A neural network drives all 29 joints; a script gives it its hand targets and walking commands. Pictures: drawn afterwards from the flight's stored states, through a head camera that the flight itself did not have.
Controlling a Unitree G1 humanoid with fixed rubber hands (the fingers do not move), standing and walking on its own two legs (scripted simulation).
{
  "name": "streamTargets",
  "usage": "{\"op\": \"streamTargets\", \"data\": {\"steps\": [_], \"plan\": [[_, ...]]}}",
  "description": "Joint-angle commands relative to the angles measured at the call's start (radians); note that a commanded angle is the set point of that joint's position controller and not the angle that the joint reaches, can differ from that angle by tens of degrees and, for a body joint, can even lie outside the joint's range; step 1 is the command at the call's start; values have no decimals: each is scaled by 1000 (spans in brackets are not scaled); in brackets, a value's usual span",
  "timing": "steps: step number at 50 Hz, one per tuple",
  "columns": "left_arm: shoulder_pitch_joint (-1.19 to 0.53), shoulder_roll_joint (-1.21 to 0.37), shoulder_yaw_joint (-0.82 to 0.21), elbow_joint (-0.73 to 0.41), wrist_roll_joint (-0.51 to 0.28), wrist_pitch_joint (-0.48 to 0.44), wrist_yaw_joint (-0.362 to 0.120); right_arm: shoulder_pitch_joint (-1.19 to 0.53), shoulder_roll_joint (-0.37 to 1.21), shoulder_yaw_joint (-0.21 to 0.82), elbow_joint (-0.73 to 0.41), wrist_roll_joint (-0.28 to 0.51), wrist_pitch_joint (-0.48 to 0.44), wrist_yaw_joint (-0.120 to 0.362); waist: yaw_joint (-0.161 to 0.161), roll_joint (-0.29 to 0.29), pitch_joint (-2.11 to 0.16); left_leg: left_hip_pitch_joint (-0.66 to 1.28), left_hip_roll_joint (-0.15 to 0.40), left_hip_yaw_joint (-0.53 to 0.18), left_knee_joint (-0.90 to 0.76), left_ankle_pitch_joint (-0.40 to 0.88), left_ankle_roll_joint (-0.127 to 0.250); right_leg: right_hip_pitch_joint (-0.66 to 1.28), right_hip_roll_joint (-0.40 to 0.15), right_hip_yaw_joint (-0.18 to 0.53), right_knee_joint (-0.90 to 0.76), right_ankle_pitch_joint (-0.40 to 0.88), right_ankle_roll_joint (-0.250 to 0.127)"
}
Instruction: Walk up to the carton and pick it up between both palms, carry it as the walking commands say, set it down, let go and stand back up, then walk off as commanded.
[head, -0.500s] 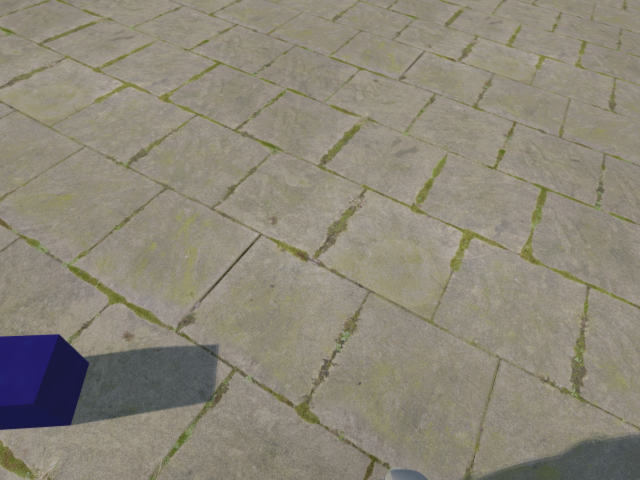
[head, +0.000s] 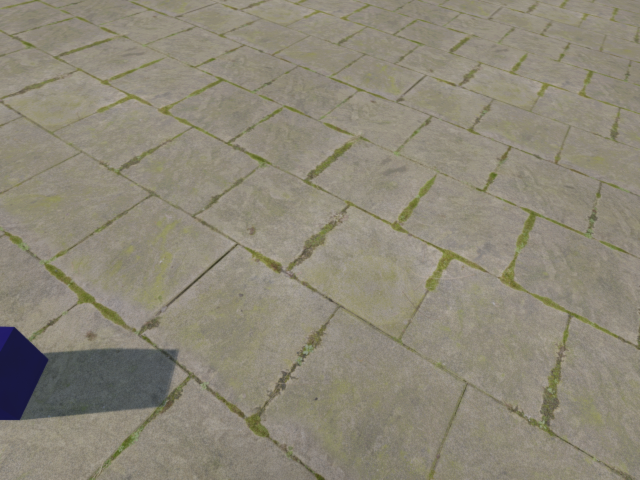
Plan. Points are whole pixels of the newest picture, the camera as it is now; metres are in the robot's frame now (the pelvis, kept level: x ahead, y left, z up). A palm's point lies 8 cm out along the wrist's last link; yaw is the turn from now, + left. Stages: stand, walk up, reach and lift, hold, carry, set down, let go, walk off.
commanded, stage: walk off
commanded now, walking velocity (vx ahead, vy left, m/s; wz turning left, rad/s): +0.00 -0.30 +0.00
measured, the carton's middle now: out of the picture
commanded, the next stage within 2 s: stand in 0.74 s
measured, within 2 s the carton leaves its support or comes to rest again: neither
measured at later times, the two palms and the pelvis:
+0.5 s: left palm out of the picture +0.08 +0.06 -0.10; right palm out of the picture -0.01 -0.47 -0.13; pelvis -0.01 -0.19 +0.01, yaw -1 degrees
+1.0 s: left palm out of the picture +0.03 -0.07 -0.13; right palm out of the picture +0.00 -0.58 -0.11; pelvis -0.01 -0.32 +0.01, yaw -1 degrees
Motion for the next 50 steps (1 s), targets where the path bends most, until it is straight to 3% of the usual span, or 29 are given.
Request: {"op": "streamTargets", "data": {"steps": [1,2,3,6,8,11,14,16,17,18,19,20,21,22,24,26,31,33,35,36,37,38,39,40,41,43,45,48,50], "plan": [[-101,140,48,-106,21,-1,-20,219,-229,-56,35,-11,6,-5,-71,171,105,40,535,-513,-394,250,202,-298,-77,268,462,-52,73],[-43,135,59,-83,13,-2,-33,126,-208,-51,14,-1,-2,4,-13,121,107,8,442,-387,-375,196,141,-275,-78,291,507,30,86],[-6,124,64,-72,13,-4,-43,67,-201,-47,-2,4,-15,8,13,138,93,17,374,-293,-357,211,89,-273,-79,288,519,80,99],[18,87,66,-60,12,-3,-56,84,-185,-46,-2,6,-42,14,-6,182,22,74,307,-164,-279,470,58,-250,-56,243,551,145,154],[-20,56,56,-79,1,3,-56,127,-205,-56,17,-2,-48,16,-25,220,19,107,287,-124,-248,534,42,-253,-73,219,448,152,180],[-81,26,33,-111,-7,10,-63,155,-237,-74,26,-11,-42,19,-57,317,26,91,275,-105,-267,435,29,-173,-126,118,204,141,192],[-122,45,33,-134,-7,11,-67,141,-294,-101,23,-20,-32,22,-73,365,39,34,289,-119,-302,322,22,-40,-137,60,2,53,173],[-68,66,48,-117,-4,10,-60,126,-319,-112,18,-18,-29,20,-48,350,31,25,324,-155,-279,354,12,37,-141,45,-144,70,139],[0,71,56,-89,1,7,-57,109,-318,-112,13,-12,-28,18,-12,304,15,5,318,-146,-228,365,-6,124,-129,26,-268,145,115],[88,102,72,-49,11,-1,-54,133,-286,-103,13,-13,-29,22,15,198,-41,-55,273,-111,-116,319,-34,291,-113,21,-317,148,99],[163,166,85,-33,21,-18,-56,175,-202,-82,11,-29,-22,28,49,-40,-94,-163,167,-31,136,-4,-70,401,-264,177,-395,229,78],[114,315,93,-65,10,-28,-56,128,-97,-56,-31,-8,8,20,72,-382,-79,-369,-20,6,366,-361,-85,302,-419,353,-424,350,-57],[90,272,82,-68,12,-36,-49,58,-130,-52,-45,5,28,7,101,-353,-61,-328,-6,-152,541,-383,-55,183,-410,311,-424,342,-115],[32,202,57,-67,13,-34,-38,48,-164,-64,-48,13,30,11,58,-289,-36,-324,-18,-184,611,-329,-36,138,-370,252,-405,361,-105],[-71,154,38,-93,6,-29,-14,106,-192,-79,-18,2,19,19,-16,-197,-38,-304,8,-138,648,-183,-37,148,-301,179,-365,410,-74],[-106,113,25,-110,1,-31,-4,150,-178,-75,8,-10,17,23,-30,-164,-58,-254,18,-73,617,-139,-55,140,-277,163,-344,487,-100],[-13,104,17,-65,9,-21,14,62,-101,-28,-21,6,19,7,17,-140,-19,-145,4,-40,269,-185,-19,129,-313,258,-343,427,-156],[1,105,14,-50,6,-14,12,94,-92,-18,-7,15,14,-2,3,-120,-25,-68,4,-36,125,-139,-5,128,-313,288,-352,431,-161],[-1,121,18,-38,-7,-8,7,177,-99,-17,20,14,4,-7,-51,-46,-24,114,20,-33,-125,38,1,37,-271,261,-326,334,-114],[27,117,18,-33,-15,-9,6,237,-150,-29,35,4,-5,-9,-77,84,-15,288,131,-159,-286,135,3,-120,-215,216,-228,187,-45],[46,72,9,-69,-19,-17,-2,253,-268,-54,8,-9,-5,-8,-83,367,-18,401,530,-585,-404,35,91,-379,-111,82,56,-103,45],[-74,138,36,-98,12,-5,-4,257,-293,-66,24,-10,8,-5,-121,332,96,94,604,-606,-422,222,223,-329,-98,161,298,-156,66],[-81,137,47,-95,10,-6,-11,181,-215,-47,14,-10,-2,5,-63,209,110,6,512,-494,-407,233,206,-250,-79,256,427,-58,73],[-20,128,58,-66,0,-11,-17,73,-180,-37,-13,-1,-14,18,-5,172,117,-38,408,-363,-405,148,152,-217,-83,268,457,25,86],[27,118,61,-43,-4,-16,-20,-15,-165,-30,-42,2,-28,25,26,183,101,-36,329,-264,-397,139,97,-196,-81,249,454,81,97],[74,78,56,-1,-5,-19,-22,-48,-119,-15,-58,1,-55,34,18,198,55,-3,246,-131,-341,294,57,-133,-74,197,385,137,130],[44,32,41,-1,-18,-16,-18,-17,-126,-16,-43,-6,-67,42,-7,227,31,32,205,-65,-296,348,32,-69,-89,131,183,142,152],[-55,23,31,-35,-18,-13,-6,88,-198,-45,-7,-11,-60,56,-89,292,25,87,208,-92,-268,297,44,-21,-83,36,-23,66,164],[-23,40,40,-31,-19,-21,5,102,-231,-60,4,-11,-45,63,-79,286,19,79,229,-117,-228,341,38,51,-77,11,-149,97,151]]}}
